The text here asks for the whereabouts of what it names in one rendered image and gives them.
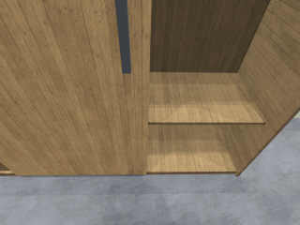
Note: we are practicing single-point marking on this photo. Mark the handle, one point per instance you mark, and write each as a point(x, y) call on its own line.
point(121, 9)

